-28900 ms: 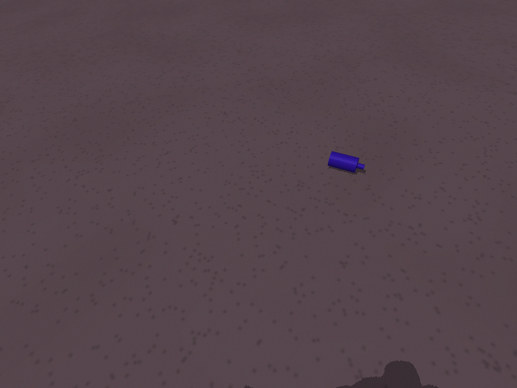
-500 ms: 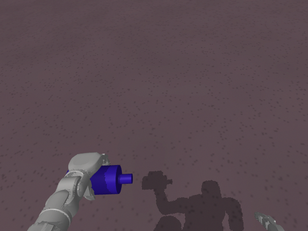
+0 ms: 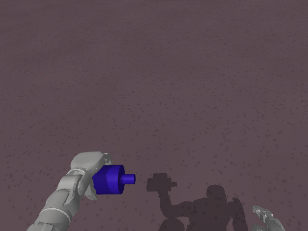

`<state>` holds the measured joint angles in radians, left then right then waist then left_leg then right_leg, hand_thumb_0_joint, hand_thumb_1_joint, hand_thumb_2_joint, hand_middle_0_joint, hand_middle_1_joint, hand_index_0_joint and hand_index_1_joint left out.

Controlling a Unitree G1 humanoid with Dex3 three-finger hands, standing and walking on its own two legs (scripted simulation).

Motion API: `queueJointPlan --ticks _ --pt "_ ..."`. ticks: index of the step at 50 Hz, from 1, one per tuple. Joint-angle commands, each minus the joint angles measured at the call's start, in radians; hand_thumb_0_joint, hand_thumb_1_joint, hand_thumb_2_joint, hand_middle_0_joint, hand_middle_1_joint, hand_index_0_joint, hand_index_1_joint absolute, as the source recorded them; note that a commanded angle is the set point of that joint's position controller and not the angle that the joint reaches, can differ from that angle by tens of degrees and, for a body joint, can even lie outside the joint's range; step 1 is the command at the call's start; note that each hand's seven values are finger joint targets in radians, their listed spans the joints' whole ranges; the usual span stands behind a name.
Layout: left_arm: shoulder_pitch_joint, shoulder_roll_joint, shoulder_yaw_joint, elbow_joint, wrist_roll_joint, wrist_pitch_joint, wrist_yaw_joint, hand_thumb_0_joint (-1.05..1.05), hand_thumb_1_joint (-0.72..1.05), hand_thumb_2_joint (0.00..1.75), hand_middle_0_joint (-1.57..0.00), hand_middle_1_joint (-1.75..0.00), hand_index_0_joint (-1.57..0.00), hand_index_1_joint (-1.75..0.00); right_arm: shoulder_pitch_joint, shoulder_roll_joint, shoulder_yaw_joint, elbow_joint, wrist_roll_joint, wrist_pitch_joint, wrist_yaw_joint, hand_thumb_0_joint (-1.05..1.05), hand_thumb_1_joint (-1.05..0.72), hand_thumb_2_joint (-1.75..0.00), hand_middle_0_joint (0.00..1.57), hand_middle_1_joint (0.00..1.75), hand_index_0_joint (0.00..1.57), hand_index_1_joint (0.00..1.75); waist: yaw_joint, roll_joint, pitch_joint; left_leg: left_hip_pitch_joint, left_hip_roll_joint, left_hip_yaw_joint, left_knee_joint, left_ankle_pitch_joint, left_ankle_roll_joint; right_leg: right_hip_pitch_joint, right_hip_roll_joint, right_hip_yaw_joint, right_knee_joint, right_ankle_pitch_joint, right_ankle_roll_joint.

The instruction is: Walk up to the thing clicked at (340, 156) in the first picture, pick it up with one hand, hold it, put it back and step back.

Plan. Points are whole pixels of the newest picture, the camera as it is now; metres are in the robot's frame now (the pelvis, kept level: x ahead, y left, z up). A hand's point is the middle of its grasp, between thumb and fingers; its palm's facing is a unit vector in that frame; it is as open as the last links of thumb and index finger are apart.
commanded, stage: hold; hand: left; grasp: from above
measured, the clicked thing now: (104, 179) +0.29 +0.20 -0.08
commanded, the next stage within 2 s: crouch in 0.68 s
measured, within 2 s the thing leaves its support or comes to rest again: neither
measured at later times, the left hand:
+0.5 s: hand (93, 175) +0.29 +0.22 -0.04, palm faces -0.50 -0.03 -0.87, open 10.9 cm
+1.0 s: hand (93, 176) +0.29 +0.23 -0.05, palm faces -0.50 -0.04 -0.87, open 11.0 cm
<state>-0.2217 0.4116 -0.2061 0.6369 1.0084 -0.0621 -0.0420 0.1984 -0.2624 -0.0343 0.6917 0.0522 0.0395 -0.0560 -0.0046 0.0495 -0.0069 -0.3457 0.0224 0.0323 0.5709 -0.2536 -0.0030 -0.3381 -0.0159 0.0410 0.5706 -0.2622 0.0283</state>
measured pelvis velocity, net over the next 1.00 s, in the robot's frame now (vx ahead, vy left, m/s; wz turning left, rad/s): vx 0.01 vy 0.00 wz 0.01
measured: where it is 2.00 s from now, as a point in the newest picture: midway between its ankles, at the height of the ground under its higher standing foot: outside the picture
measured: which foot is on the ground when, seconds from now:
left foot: down 0.00-1.00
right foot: down 0.00-1.00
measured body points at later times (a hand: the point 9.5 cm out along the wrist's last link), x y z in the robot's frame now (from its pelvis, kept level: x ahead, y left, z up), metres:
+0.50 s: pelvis +0.01 +0.00 +0.00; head +0.02 -0.02 +0.45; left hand +0.31 +0.22 +0.01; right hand +0.15 -0.26 -0.11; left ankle +0.03 +0.12 -0.73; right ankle +0.02 -0.14 -0.73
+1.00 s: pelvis +0.01 +0.00 +0.00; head +0.03 -0.02 +0.45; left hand +0.31 +0.23 +0.00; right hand +0.14 -0.26 -0.11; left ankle +0.03 +0.12 -0.73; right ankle +0.02 -0.14 -0.73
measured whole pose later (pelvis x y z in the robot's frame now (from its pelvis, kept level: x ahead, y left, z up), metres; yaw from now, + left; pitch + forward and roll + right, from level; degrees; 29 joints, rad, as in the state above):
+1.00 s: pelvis +0.01 +0.00 +0.00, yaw +0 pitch +2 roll +0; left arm -0.24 0.41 -0.17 0.71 1.03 -0.12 -0.01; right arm 0.19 -0.26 -0.04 0.68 0.05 0.08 -0.06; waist -0.01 0.04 0.00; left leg -0.33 0.02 0.03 0.53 -0.24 0.00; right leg -0.32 -0.02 0.04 0.54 -0.25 0.03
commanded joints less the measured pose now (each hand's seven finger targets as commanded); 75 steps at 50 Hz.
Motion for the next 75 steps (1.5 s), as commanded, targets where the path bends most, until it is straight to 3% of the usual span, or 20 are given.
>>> queueJointPlan --ticks 1,7,10,12,14,19,25,31,36,38,39,42,47,52,57,63,66,68,71,75 --pt "-0.39 0.232 0.14 -0.238 -0.015 0.008 0.06 0.0 0.78 0.97 -1.17 -0.64 -1.15 -0.67 -0.079 -0.131 -0.04 -0.137 0.002 -0.045 -0.009 0.0 -0.9 -0.9 0.2 0.3 0.2 0.3 0.001 -0.008 -0.266 0.175 -0.037 -0.007 -0.09 0.109 0.01 0.027 0.044 -0.028 -0.115 0.085 -0.035" --pt "-0.38 0.25 0.152 -0.208 -0.009 0.01 0.038 0.0 0.77 0.99 -1.17 -0.64 -1.14 -0.67 -0.082 -0.129 -0.037 -0.135 0.001 -0.04 -0.01 0.0 -0.9 -0.9 0.2 0.3 0.2 0.3 0.002 -0.013 -0.261 0.178 -0.035 -0.012 -0.098 0.134 0.012 0.049 0.044 -0.028 -0.117 0.109 -0.035" --pt "-0.403 0.224 0.123 -0.243 -0.023 0.003 0.02 0.0 0.8 0.98 -1.17 -0.67 -1.16 -0.69 -0.085 -0.124 -0.035 -0.14 0.002 -0.04 -0.012 0.0 -0.9 -0.9 0.2 0.3 0.2 0.3 0.0 -0.013 -0.268 0.186 -0.035 -0.011 -0.101 0.148 0.012 0.052 0.045 -0.027 -0.119 0.121 -0.035" --pt "-0.37 0.239 0.148 -0.244 -0.024 0.002 0.016 0.0 0.78 0.95 -1.16 -0.63 -1.14 -0.66 -0.086 -0.125 -0.039 -0.147 0.005 -0.037 -0.013 0.0 -0.9 -0.9 0.2 0.3 0.2 0.3 0.009 0.001 -0.279 0.196 -0.038 -0.006 -0.104 0.17 0.013 0.065 0.043 -0.026 -0.121 0.142 -0.035" --pt "-0.383 0.22 0.127 -0.273 -0.028 -0.006 0.011 0.0 0.78 0.97 -1.16 -0.64 -1.14 -0.67 -0.083 -0.121 -0.039 -0.147 0.004 -0.035 -0.014 0.0 -0.9 -0.9 0.2 0.3 0.2 0.3 0.001 -0.007 -0.295 0.208 -0.037 -0.005 -0.1 0.189 0.014 0.072 0.044 -0.026 -0.119 0.165 -0.034" --pt "-0.375 0.263 0.171 -0.254 -0.015 -0.015 0.029 0.0 0.75 0.97 -1.16 -0.62 -1.13 -0.65 -0.085 -0.121 -0.036 -0.147 0.005 -0.029 -0.017 0.0 -0.9 -0.9 0.2 0.3 0.2 0.3 0.013 -0.002 -0.28 0.199 -0.039 -0.007 -0.109 0.18 0.013 0.073 0.044 -0.029 -0.125 0.149 -0.036" --pt "-0.457 0.259 0.154 -0.251 -0.01 -0.008 0.052 0.0 0.77 0.98 -1.16 -0.64 -1.14 -0.66 -0.071 -0.13 -0.04 -0.122 0.002 -0.024 -0.019 0.0 -0.9 -0.9 0.2 0.3 0.2 0.3 -0.009 0.001 -0.308 0.234 -0.036 -0.005 -0.097 0.223 0.013 0.076 0.042 -0.026 -0.122 0.201 -0.032" --pt "-0.375 0.225 0.141 -0.2 -0.01 0.008 0.047 0.0 0.74 0.99 -1.14 -0.65 -1.12 -0.68 -0.076 -0.127 -0.047 -0.129 0.003 -0.02 -0.013 0.0 -0.9 -0.9 0.2 0.3 0.2 0.3 0.004 -0.022 -0.273 0.208 -0.036 -0.006 -0.11 0.221 0.013 0.087 0.043 -0.036 -0.129 0.193 -0.035" --pt "-0.372 0.246 0.145 -0.197 -0.01 -0.001 0.016 0.0 0.78 1.01 -1.18 -0.66 -1.15 -0.7 -0.08 -0.127 -0.045 -0.138 0.003 -0.011 -0.013 0.0 -0.9 -0.9 0.2 0.3 0.2 0.3 0.006 -0.024 -0.26 0.201 -0.038 -0.009 -0.115 0.209 0.016 0.087 0.04 -0.031 -0.138 0.18 -0.034" --pt "-0.386 0.242 0.141 -0.216 -0.014 -0.013 0.009 0.0 0.77 0.99 -1.17 -0.64 -1.14 -0.68 -0.078 -0.125 -0.044 -0.141 0.002 -0.01 -0.014 0.0 -0.9 -0.9 0.2 0.3 0.2 0.3 0.003 -0.007 -0.267 0.211 -0.038 -0.008 -0.115 0.202 0.015 0.085 0.039 -0.028 -0.14 0.173 -0.035" --pt "-0.395 0.244 0.143 -0.226 -0.017 -0.017 0.009 0.0 0.82 0.91 -1.15 -0.72 -1.16 -0.72 -0.074 -0.127 -0.044 -0.141 0.001 -0.01 -0.015 0.0 -0.92 -0.91 0.2 0.3 0.2 0.3 -0.002 -0.01 -0.279 0.219 -0.038 -0.007 -0.114 0.208 0.016 0.087 0.039 -0.027 -0.138 0.183 -0.035" --pt "-0.381 0.244 0.156 -0.225 -0.017 -0.032 0.022 0.0 0.69 0.93 -1.04 -0.73 -1.04 -0.73 -0.074 -0.124 -0.043 -0.141 0.002 -0.009 -0.016 0.0 -0.88 -0.9 0.2 0.3 0.2 0.3 0.004 -0.01 -0.278 0.214 -0.037 -0.01 -0.111 0.21 0.013 0.082 0.043 -0.031 -0.134 0.177 -0.037" --pt "-0.371 0.235 0.166 -0.114 0.012 -0.051 0.085 0.0 0.7 0.95 -1.05 -0.75 -1.05 -0.75 -0.061 -0.128 -0.044 -0.129 -0.002 -0.001 -0.014 0.0 -0.88 -0.9 0.2 0.3 0.2 0.3 -0.011 -0.064 -0.219 0.155 -0.041 -0.009 -0.094 0.173 0.016 0.039 0.037 -0.033 -0.122 0.152 -0.033" --pt "-0.409 0.205 0.148 -0.015 0.066 -0.082 0.183 0.0 0.74 1.01 -1.09 -0.78 -1.08 -0.79 -0.033 -0.133 -0.054 -0.102 -0.021 0.01 0.001 0.0 -0.89 -0.9 0.2 0.3 0.2 0.3 -0.036 -0.056 -0.239 0.087 -0.043 -0.012 -0.011 0.126 0.009 -0.073 0.031 -0.035 -0.055 0.108 -0.034" --pt "-0.512 0.221 0.152 0.117 0.129 -0.103 0.284 0.0 0.77 1.07 -1.1 -0.84 -1.1 -0.84 0.021 -0.149 -0.074 -0.062 -0.041 0.008 0.022 0.0 -0.89 -0.9 0.2 0.3 0.2 0.3 -0.054 -0.025 -0.324 -0.085 -0.038 -0.016 0.187 0.091 -0.002 -0.265 0.033 -0.043 0.126 0.08 -0.039" --pt "-0.592 0.205 0.153 0.248 0.191 -0.117 0.397 0.0 0.71 0.98 -1.03 -0.86 -1.04 -0.84 0.084 -0.166 -0.092 -0.054 -0.064 -0.003 0.046 0.0 -0.89 -0.9 0.2 0.3 0.2 0.3 -0.087 0.013 -0.462 -0.325 -0.032 -0.029 0.438 0.002 0.005 -0.539 0.035 -0.056 0.37 -0.005 -0.045" --pt "-0.663 0.249 0.175 0.278 0.215 -0.105 0.438 0.0 0.7 1.01 -1.03 -0.86 -1.04 -0.85 0.106 -0.176 -0.096 -0.043 -0.073 -0.012 0.045 0.0 -0.89 -0.9 0.2 0.3 0.2 0.3 -0.088 0.061 -0.554 -0.413 -0.029 -0.041 0.537 -0.017 0.007 -0.663 0.038 -0.064 0.487 -0.03 -0.051" --pt "-0.692 0.269 0.199 0.281 0.211 -0.097 0.46 0.0 0.72 0.97 -1.03 -0.82 -1.04 -0.81 0.117 -0.181 -0.101 -0.031 -0.08 -0.021 0.041 0.0 -0.89 -0.89 0.2 0.3 0.2 0.3 -0.081 0.092 -0.62 -0.456 -0.024 -0.055 0.595 -0.015 0.007 -0.736 0.04 -0.073 0.567 -0.036 -0.056" --pt "-0.733 0.288 0.205 0.303 0.212 -0.082 0.47 0.0 0.69 0.98 -1.01 -0.8 -1.02 -0.8 0.133 -0.185 -0.103 -0.015 -0.089 -0.035 0.032 0.0 -0.89 -0.89 0.2 0.3 0.2 0.3 -0.098 0.095 -0.685 -0.555 -0.021 -0.065 0.69 -0.034 0.015 -0.83 0.042 -0.078 0.663 -0.05 -0.059" --pt "-0.742 0.362 0.265 0.317 0.208 -0.063 0.466 0.0 0.69 0.99 -1.02 -0.81 -1.02 -0.81 0.14 -0.193 -0.104 -0.009 -0.103 -0.047 0.032 0.0 -0.89 -0.89 0.2 0.3 0.2 0.3 -0.086 0.112 -0.751 -0.656 -0.017 -0.082 0.782 -0.06 0.01 -0.946 0.036 -0.083 0.779 -0.091 -0.062"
